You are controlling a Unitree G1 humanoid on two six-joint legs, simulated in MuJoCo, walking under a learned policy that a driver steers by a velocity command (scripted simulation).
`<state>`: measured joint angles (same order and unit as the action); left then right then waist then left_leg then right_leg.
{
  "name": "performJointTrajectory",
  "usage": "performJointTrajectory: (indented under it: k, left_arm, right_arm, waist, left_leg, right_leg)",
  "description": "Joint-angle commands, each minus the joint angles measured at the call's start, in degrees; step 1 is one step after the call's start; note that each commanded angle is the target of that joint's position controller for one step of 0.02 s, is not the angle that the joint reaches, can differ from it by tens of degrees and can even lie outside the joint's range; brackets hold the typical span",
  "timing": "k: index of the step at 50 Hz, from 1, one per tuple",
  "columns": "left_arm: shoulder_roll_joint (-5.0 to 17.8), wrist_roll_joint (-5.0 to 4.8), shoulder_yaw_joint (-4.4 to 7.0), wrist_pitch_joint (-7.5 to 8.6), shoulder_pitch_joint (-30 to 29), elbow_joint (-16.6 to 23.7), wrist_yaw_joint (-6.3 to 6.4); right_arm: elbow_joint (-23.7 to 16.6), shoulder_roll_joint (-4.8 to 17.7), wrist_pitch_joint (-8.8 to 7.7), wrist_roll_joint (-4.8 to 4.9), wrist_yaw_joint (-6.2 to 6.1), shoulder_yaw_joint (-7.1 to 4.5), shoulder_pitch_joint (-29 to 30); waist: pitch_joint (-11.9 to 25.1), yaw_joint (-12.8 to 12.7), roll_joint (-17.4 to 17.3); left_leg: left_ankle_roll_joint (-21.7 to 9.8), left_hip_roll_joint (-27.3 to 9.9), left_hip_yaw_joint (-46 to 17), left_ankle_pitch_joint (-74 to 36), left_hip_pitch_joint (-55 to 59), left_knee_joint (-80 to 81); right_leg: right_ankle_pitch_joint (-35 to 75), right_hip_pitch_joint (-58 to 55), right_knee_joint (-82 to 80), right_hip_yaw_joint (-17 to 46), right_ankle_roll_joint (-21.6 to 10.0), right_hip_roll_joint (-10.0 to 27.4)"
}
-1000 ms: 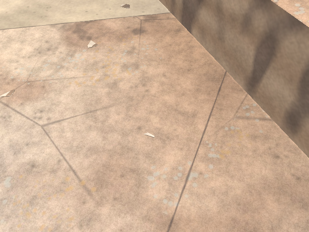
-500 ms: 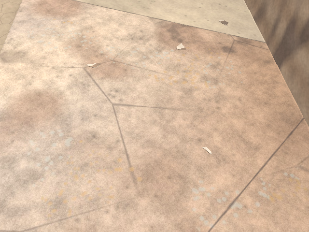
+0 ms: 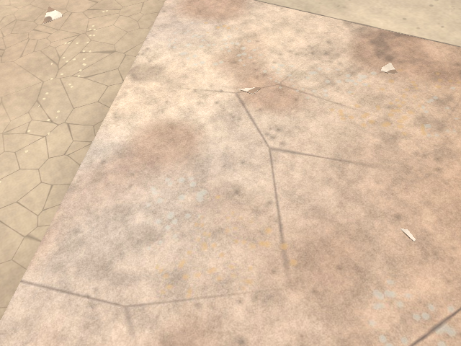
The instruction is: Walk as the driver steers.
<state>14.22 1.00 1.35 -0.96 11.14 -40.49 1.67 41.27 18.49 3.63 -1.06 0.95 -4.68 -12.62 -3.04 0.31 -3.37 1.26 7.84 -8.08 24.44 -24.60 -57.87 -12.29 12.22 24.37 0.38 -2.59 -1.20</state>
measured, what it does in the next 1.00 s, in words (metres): walks ahead: left foot, then right foot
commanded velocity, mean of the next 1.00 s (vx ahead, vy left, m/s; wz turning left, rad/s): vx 0.33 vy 0.00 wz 0.06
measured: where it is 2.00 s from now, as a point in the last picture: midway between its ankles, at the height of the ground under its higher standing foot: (255, 215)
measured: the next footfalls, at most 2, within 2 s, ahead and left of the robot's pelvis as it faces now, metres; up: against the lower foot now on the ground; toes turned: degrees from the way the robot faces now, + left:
left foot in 0.20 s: +0.00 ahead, +0.11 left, +0.00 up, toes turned -3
right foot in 0.56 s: +0.22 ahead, -0.12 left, +0.00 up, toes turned -2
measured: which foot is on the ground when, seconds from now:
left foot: up 0.00-0.18, down 0.20-0.58, up 0.60-1.00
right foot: down 0.00-0.20, up 0.22-0.54, down 0.56-1.00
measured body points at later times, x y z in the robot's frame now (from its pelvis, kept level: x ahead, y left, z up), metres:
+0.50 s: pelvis +0.07 -0.01 +0.00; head +0.09 -0.01 +0.45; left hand +0.23 +0.26 -0.11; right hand +0.05 -0.28 -0.14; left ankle -0.04 +0.11 -0.74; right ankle +0.16 -0.12 -0.72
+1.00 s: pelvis +0.31 -0.04 -0.01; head +0.35 -0.04 +0.44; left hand +0.25 +0.21 -0.15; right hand +0.51 -0.26 -0.12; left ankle +0.49 +0.08 -0.71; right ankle +0.18 -0.12 -0.74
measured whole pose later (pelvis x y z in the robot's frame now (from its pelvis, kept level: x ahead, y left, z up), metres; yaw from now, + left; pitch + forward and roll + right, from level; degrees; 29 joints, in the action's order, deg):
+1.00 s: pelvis +0.31 -0.04 -0.01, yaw +1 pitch +1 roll -2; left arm 11.9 0.7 1.3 4.8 26.4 -55.6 -0.6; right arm 46.7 13.6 -1.7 -1.9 2.8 -0.5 -1.7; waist -3.0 -3.3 -2.1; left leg -2.5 -3.5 3.4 1.1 -34.6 -35.6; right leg -16.6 -6.7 8.9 -3.1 -3.7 -4.7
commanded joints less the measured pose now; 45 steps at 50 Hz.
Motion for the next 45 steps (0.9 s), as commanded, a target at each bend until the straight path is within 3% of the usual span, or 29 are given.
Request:
performJointTrajectory:
  k: [1, 5, 7, 9, 10, 11, 12, 13, 15, 18, 21, 24, 26, 27, 28, 29, 30, 31, 32, 33, 35, 37, 41, 45]
  left_arm:
    - [7.12, -0.14, 1.69, 1.18, -0.81, 2.77, 0.14]
    - [8.3, 0.26, 1.94, 0.89, 0.86, 0.8, -0.49]
    - [9.64, 0.56, 2.49, 0.16, 2.83, -0.55, -1.13]
    - [9.61, 0.07, 2.81, -0.64, 3.72, -1.67, -1.46]
    - [7.81, 0.23, 2.44, -0.48, 2.49, -1.03, -1.55]
    - [4.51, -0.42, 1.44, 0.05, -2.05, 1.8, -1.89]
    - [6.33, 0.2, 1.7, 0.49, -7.59, 3.84, -1.86]
    - [8.39, 0.56, 2.55, 0.94, -9.27, 4.25, -1.97]
    - [8.42, 0.52, 2.92, 1.82, -4.03, 1.74, -3.05]
    - [6.68, 1.1, 2.68, 2.33, -3.6, 0.48, -4.37]
    - [4.98, 0.87, 2.03, 2.24, -7.99, 1.83, -4.86]
    - [5.31, 0.62, 2.0, 2.18, -9.68, 2.77, -4.71]
    - [5.88, 0.48, 2.33, 2.4, -6.2, 1.93, -4.16]
    - [6.2, 0.58, 2.67, 2.65, -1.89, 0.39, -3.65]
    - [7.82, 0.93, 3.5, 3.21, 5.25, -2.27, -2.86]
    - [11.93, 1.83, 4.65, 3.91, 15.01, -4.04, -1.92]
    - [19.18, 1.8, 5.99, 4.11, 20.74, -5.27, -1.86]
    - [14.8, 0.72, 4.89, 3.79, 16.74, -5.4, -2.21]
    - [11.53, 0.35, 3.97, 3.78, 10.44, -4.12, -2.49]
    - [8.86, 0.42, 3.27, 4.15, 7.06, -3.68, -2.76]
    - [6.56, 0.26, 2.38, 5.07, 5.69, -4.2, -2.58]
    - [6.63, -0.07, 2.29, 6.01, 8.03, -5.84, -2.56]
    - [5.99, -0.59, 2.03, 6.38, 12.36, -8.92, -2.47]
    - [5.81, -0.58, 1.78, 6.54, 14.7, -11.18, -2.38]
  right_arm:
    - [-2.12, 3.29, 0.02, 0.42, 0.08, -0.57, -1.24]
    - [-1.43, 1.22, 0.48, 0.78, -0.42, 1.02, 0.93]
    - [-0.21, 1.17, 0.07, 0.63, -0.8, 1.47, -0.39]
    - [1.76, 1.0, -1.18, -0.4, -1.14, 1.81, -3.14]
    - [2.42, 2.52, -2.04, -0.88, -1.32, 1.76, -5.11]
    - [2.96, 7.72, -2.63, -1.26, -1.59, 0.66, -8.96]
    - [4.54, 10.88, -2.99, -0.82, -1.29, -0.61, -12.08]
    - [5.0, 8.22, -3.62, -1.15, -1.36, 0.11, -10.85]
    - [4.63, 5.36, -4.76, -0.43, -1.5, 0.88, -6.82]
    - [5.86, 4.13, -6.46, -0.04, -1.29, 1.12, -7.48]
    - [7.47, 4.46, -7.09, 0.07, -1.0, 0.88, -9.75]
    - [8.57, 5.82, -7.39, -0.16, -0.85, 0.48, -10.84]
    - [8.9, 6.94, -7.4, 0.04, -0.8, 0.2, -9.91]
    - [9.04, 7.27, -7.38, 0.22, -0.83, 0.17, -9.06]
    - [9.35, 6.38, -7.48, 0.09, -0.79, 0.51, -9.41]
    - [8.19, 4.09, -7.62, 0.1, -0.68, 1.33, -8.27]
    - [5.8, -0.87, -7.81, 0.93, -0.63, 2.49, -10.61]
    - [6.6, 3.84, -7.4, -0.48, -0.81, 1.35, -8.64]
    - [6.52, 4.21, -7.5, -0.46, -0.15, 1.07, -7.19]
    - [6.81, 3.36, -7.65, -0.28, 0.44, 1.35, -6.14]
    - [7.93, 1.9, -6.87, -1.0, 0.93, 1.71, -6.87]
    - [8.05, 1.04, -6.22, -1.18, 1.4, 1.94, -6.05]
    - [5.35, 0.18, -5.67, -1.33, 1.82, 2.32, 3.08]
    - [2.47, -1.75, -6.0, -0.93, 2.08, 3.39, 12.09]
  waist:
    - [4.28, -0.2, 11.12]
    - [4.67, -1.96, 13.89]
    - [5.23, -2.0, 14.31]
    - [2.83, 0.01, 11.39]
    - [2.24, 1.31, 7.45]
    - [1.48, 3.74, -4.2]
    - [-4.21, 6.89, -9.96]
    - [-8.5, 5.7, -5.67]
    - [-6.36, 2.08, -4.45]
    - [-2.81, 1.82, -4.02]
    - [-3.48, 3.2, -4.38]
    - [-3.98, 3.31, -4.57]
    - [-3.42, 1.08, -3.54]
    - [-2.33, -1.42, -2.0]
    - [1.11, -4.37, 1.28]
    - [7.62, -9.08, 8.51]
    - [12.69, -8.51, 23.31]
    - [7.18, -6.15, 13.58]
    - [1.61, -3.08, 9.28]
    - [-0.23, -1.73, 6.83]
    - [0.0, 0.06, 7.89]
    - [0.51, 0.34, 7.75]
    - [-2.17, -0.74, 6.56]
    - [-3.09, -2.27, 6.93]
  left_leg:
    - [1.6, -1.29, 0.75, 0.28, -1.54, 1.82]
    - [0.9, -3.51, 5.52, 3.26, 6.88, 18.92]
    - [-0.56, -2.96, 8.79, 0.3, 12.16, 27.46]
    - [-3.59, -2.81, 9.8, -5.77, 21.58, 37.99]
    - [-5.86, -7.25, 3.61, -1.82, 27.88, 38.87]
    - [-10.59, -17.41, -12.35, 12.74, 31.04, 44.03]
    - [-15.66, -26.65, -25.71, 20.6, 24.94, 52.23]
    - [-17.25, -27.43, -26.15, 18.12, 22.14, 53.44]
    - [-14.89, -22.76, -18.43, 10.09, 24.61, 53.31]
    - [-13.55, -18.27, -8.95, -4.52, 25.6, 51.89]
    - [-13.43, -18.01, -5.91, -8.13, 22.97, 51.24]
    - [-13.01, -19.51, -5.24, -11.65, 19.98, 49.61]
    - [-11.97, -20.34, -4.62, -16.05, 16.61, 47.12]
    - [-10.88, -19.33, -3.07, -21.19, 14.34, 43.02]
    - [-9.63, -16.45, -0.1, -28.41, 11.42, 33.32]
    - [-7.55, -12.09, 4.81, -24.68, 4.98, 15.9]
    - [-5.15, -2.92, 9.09, 3.62, -9.34, -2.18]
    - [-6.63, -5.23, 2.28, 4.24, -13.1, -9.0]
    - [-7.57, -8.6, 2.35, -1.54, -13.68, -9.53]
    - [-7.48, -10.6, 3.33, -5.68, -11.98, -7.52]
    - [-6.24, -12.55, 5.19, -9.01, -8.57, -4.51]
    - [-5.11, -12.63, 6.65, -11.01, -8.56, -3.86]
    - [-2.83, -13.73, 8.88, -16.8, -15.95, 2.56]
    - [-2.16, -12.14, 11.52, -23.76, -12.44, 16.13]
  right_leg:
    - [22.71, -7.17, -5.89, 9.7, -8.81, 12.32]
    - [19.57, -7.04, -4.54, 9.66, -8.79, 11.99]
    - [5.27, -4.99, -5.85, 11.06, -8.48, 11.3]
    - [-13.58, 3.56, -5.6, 11.28, -6.19, 9.4]
    - [-19.79, 11.52, -2.62, 10.24, -4.28, 7.92]
    - [-20.3, 22.41, 7.64, 2.76, -1.33, 1.59]
    - [-17.59, 27.6, 17.11, -2.98, -0.35, -1.68]
    - [-14.8, 28.8, 23.45, 0.54, -0.54, 1.62]
    - [-10.16, 28.03, 26.05, 0.9, -0.11, 2.94]
    - [-4.94, 24.56, 25.21, -1.69, 1.14, 2.92]
    - [-2.12, 21.41, 18.35, -3.0, 2.07, 3.14]
    - [-2.17, 15.42, 12.14, -3.78, 1.2, 2.75]
    - [-0.91, 7.13, 8.46, -4.85, 0.0, 1.51]
    - [0.37, 0.16, 5.54, -5.62, -0.61, 0.1]
    - [-0.88, -9.86, 3.63, -5.06, -1.53, -1.0]
    - [-10.89, -20.83, -1.3, 6.71, -4.15, 8.95]
    - [-27.1, -27.96, -12.13, 35.07, -9.59, 23.8]
    - [-31.8, -20.68, -15.23, 40.01, -10.38, 23.49]
    - [-28.17, -14.84, -14.4, 32.16, -9.78, 21.75]
    - [-19.2, -10.73, -15.01, 25.63, -9.02, 18.76]
    - [-6.11, -7.64, -16.19, 16.58, -7.61, 14.45]
    - [3.78, -7.53, -16.73, 12.52, -8.38, 13.52]
    - [11.57, -9.75, -18.92, 7.58, -9.46, 12.47]
    - [19.61, -8.92, -18.33, 2.75, -8.61, 10.55]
